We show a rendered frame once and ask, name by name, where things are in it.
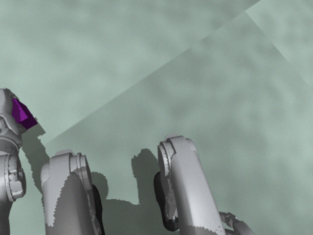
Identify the left robot arm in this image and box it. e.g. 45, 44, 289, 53
0, 113, 26, 235

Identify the right robot foot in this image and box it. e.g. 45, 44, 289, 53
154, 172, 179, 232

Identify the cube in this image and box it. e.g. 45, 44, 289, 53
12, 98, 38, 129

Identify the left robot foot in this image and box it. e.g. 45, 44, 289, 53
92, 185, 105, 235

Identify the right robot hand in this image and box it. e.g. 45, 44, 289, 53
219, 212, 255, 235

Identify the left robot hand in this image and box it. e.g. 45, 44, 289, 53
0, 88, 27, 134

